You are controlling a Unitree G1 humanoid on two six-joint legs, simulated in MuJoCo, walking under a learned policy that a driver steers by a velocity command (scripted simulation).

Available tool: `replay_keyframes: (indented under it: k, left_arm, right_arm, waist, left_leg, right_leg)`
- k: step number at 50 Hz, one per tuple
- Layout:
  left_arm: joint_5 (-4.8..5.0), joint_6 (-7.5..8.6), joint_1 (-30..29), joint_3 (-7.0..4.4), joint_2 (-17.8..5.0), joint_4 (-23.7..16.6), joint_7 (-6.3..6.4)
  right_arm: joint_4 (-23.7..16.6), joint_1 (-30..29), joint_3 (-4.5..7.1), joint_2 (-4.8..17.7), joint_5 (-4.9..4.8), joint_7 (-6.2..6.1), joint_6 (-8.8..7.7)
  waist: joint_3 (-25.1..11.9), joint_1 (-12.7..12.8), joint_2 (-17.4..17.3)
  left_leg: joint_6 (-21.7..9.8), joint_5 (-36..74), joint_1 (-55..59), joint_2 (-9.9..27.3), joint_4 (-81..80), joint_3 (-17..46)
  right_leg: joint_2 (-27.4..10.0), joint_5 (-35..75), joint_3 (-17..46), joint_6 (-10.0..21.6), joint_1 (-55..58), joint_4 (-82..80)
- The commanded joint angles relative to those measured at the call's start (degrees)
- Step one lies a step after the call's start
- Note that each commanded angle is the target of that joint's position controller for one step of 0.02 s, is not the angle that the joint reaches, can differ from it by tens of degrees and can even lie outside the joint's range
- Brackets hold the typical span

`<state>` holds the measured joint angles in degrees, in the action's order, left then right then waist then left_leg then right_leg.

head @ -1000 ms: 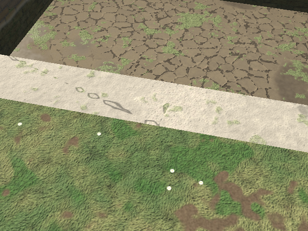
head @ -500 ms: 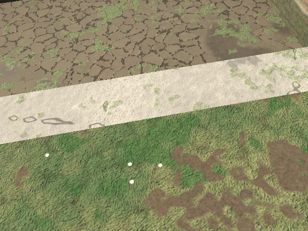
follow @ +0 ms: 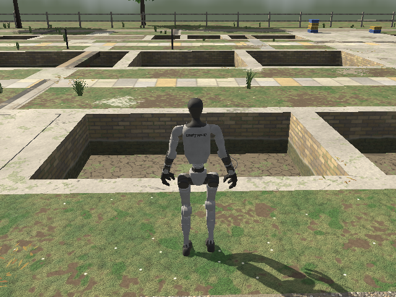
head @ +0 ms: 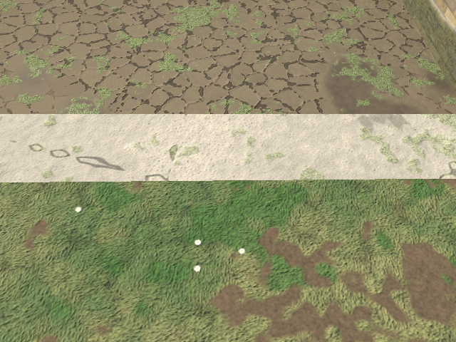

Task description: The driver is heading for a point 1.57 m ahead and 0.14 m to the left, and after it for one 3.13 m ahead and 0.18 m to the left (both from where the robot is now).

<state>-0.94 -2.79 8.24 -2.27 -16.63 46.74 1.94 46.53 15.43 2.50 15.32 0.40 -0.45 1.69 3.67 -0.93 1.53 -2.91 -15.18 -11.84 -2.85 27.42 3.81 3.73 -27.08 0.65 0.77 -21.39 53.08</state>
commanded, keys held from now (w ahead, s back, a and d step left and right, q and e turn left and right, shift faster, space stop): q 0.46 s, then no key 0.12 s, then e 0.22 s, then w+e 0.20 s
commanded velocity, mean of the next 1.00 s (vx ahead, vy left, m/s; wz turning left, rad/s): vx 0.03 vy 0.00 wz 0.23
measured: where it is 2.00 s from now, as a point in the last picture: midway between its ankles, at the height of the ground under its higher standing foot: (271, 323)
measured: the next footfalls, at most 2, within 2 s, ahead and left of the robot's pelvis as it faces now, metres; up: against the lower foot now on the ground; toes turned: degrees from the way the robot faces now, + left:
right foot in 0.26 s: +0.06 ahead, -0.12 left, +0.00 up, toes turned +14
left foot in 0.68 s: -0.02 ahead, +0.08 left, +0.00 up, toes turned +18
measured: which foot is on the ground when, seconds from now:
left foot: down 0.00-0.26, up 0.28-0.66, down 0.68-1.00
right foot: up 0.00-0.24, down 0.26-0.68, up 0.70-1.00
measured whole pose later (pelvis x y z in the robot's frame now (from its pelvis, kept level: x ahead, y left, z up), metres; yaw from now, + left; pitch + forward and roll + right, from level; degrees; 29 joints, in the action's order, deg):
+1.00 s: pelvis -0.01 -0.02 +0.01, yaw +11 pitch +0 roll +0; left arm -1.8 -3.4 15.7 -3.8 -16.9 48.3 -2.7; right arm 47.8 12.8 1.7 14.1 1.7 -1.5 -0.6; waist 1.6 0.4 1.2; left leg -2.3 -12.8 -4.8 0.5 17.8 -7.6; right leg -1.1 -21.8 -0.6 0.0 -22.3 51.3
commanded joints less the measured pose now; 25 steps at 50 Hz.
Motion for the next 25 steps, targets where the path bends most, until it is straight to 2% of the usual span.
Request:
replay_keyframes:
  k: [1,5,8,10,12,13,14,15,16,17,18,19,20,25]
  left_arm:
    - [-0.22,0.5,0.0,-1.08,-4.7,-3.5,-0.65]
    - [0.27,0.67,-2.2,-0.5,-3.8,-5.2,-0.66]
    - [0.54,1.07,-1.6,-0.42,-4.7,-6.0,-0.28]
    - [0.72,1.52,0.7,-0.47,-5.1,-6.1,-0.05]
    - [0.42,2.33,5.7,-0.51,-4.9,-5.1,0.52]
    - [-0.29,2.86,7.0,-1.21,-8.0,-5.0,1.15]
    - [-0.82,2.72,5.1,-2.17,-13.9,-6.5,1.42]
    - [-0.92,2.2,4.0,-2.47,-14.6,-6.7,0.9]
    - [-0.84,2.16,2.9,-1.47,-10.7,-7.4,0.5]
    - [-0.5,2.27,0.2,-0.69,-7.7,-7.8,0.32]
    - [-0.59,2.3,-1.8,-0.36,-6.5,-8.6,0.34]
    - [-0.59,2.49,-1.6,-0.34,-6.4,-8.7,0.67]
    - [-0.63,2.59,-0.4,-0.4,-6.4,-8.5,0.73]
    - [-0.54,2.86,6.7,-1.33,-7.5,-6.4,0.47]
  right_arm:
    - [-3.8,-2.3,2.7,9.1,-0.06,-0.43,0.22]
    - [-3.2,1.1,3.75,10.7,0.05,-0.26,0.63]
    - [-4.0,-0.5,4.32,11.8,0.5,0.19,1.02]
    - [-4.7,-3.0,4.53,12.2,0.5,0.57,1.23]
    - [-5.6,-6.7,4.43,11.8,-0.21,0.62,1.38]
    - [-6.3,-6.3,3.82,9.6,-0.48,0.56,1.14]
    - [-7.2,-2.6,2.62,4.4,-0.58,0.55,0.8]
    - [-6.4,-2.0,3.75,9.2,0.93,-0.06,1.07]
    - [-5.6,-2.0,4.36,10.9,1.14,0.02,1.25]
    - [-4.6,-1.8,4.47,10.4,1.07,0.47,1.52]
    - [-3.9,-0.8,4.44,9.9,0.87,1.12,1.86]
    - [-3.7,-0.3,4.28,9.4,0.8,1.85,2.13]
    - [-3.7,-0.6,4.02,9.0,0.63,2.32,2.25]
    - [-5.9,-6.2,2.88,7.1,0.36,2.92,2.76]
  waist:
    - [-3.5,1.3,-8.2]
    - [-5.3,-1.2,-8.7]
    - [-6.1,-1.3,-10.3]
    - [-6.3,-0.2,-10.9]
    - [-6.3,3.3,-9.8]
    - [-6.3,3.0,-4.4]
    - [-6.9,0.5,10.5]
    - [-5.9,0.9,9.8]
    - [-3.9,-0.1,5.4]
    - [-1.5,-1.2,3.5]
    - [-1.6,-1.9,4.6]
    - [-2.1,-1.7,6.7]
    - [-2.7,-0.9,7.0]
    - [-4.3,3.1,7.0]
  left_leg:
    - [-9.8,27.0,5.6,11.5,-8.4,13.9]
    - [-10.3,25.0,7.6,11.8,-6.8,16.8]
    - [-9.4,24.4,4.8,11.6,-5.8,19.8]
    - [-7.9,24.8,2.2,10.8,-5.0,21.7]
    - [-4.0,18.9,-2.6,7.7,-2.1,21.8]
    - [-0.8,8.6,-7.6,4.1,2.5,19.1]
    - [2.4,-11.3,-16.3,-4.8,14.8,8.0]
    - [2.8,-19.7,-17.2,-4.9,25.4,3.0]
    - [2.6,-17.4,-16.4,-2.6,31.4,3.9]
    - [2.8,-13.7,-16.2,-1.4,34.8,3.5]
    - [3.3,-10.8,-16.2,-1.1,37.0,2.3]
    - [4.0,-9.2,-17.1,-0.9,38.2,1.1]
    - [4.8,-8.7,-17.6,-0.8,38.0,0.2]
    - [5.9,-10.5,-18.3,0.2,29.6,-1.1]
  right_leg:
    - [-1.4,1.9,1.3,-2.3,-6.6,3.2]
    - [-1.2,2.4,1.0,-3.3,-5.9,-4.8]
    - [-0.5,3.0,1.1,-2.6,-1.4,-10.5]
    - [0.3,3.8,1.2,-1.8,3.4,-16.1]
    - [0.2,12.1,1.0,-1.1,12.4,-30.2]
    - [-6.4,11.3,7.5,0.3,17.3,-37.4]
    - [-22.5,11.5,24.9,4.8,21.5,-42.2]
    - [-27.0,16.8,28.4,10.8,13.8,-40.8]
    - [-25.3,19.5,25.1,12.2,11.0,-40.3]
    - [-21.6,21.0,18.7,11.1,9.1,-39.6]
    - [-18.0,23.1,13.2,9.5,9.8,-38.9]
    - [-16.3,27.3,9.9,9.2,11.7,-37.9]
    - [-15.5,31.3,7.5,9.2,13.6,-37.0]
    - [-18.7,36.6,6.3,11.8,20.7,-34.8]
Velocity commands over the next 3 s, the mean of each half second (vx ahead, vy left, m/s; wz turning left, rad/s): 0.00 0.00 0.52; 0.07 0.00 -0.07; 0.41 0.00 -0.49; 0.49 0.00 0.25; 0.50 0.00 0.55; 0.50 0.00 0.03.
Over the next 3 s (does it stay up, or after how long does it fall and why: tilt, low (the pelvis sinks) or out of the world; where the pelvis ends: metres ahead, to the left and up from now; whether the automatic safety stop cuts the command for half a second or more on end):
stays up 0.91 0.03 0.00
